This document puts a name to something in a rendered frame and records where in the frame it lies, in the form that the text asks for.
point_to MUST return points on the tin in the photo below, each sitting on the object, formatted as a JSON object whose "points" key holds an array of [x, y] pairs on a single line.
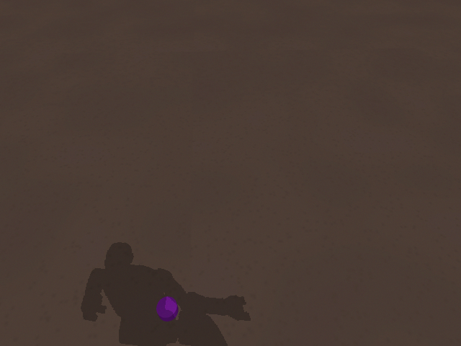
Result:
{"points": [[167, 308]]}

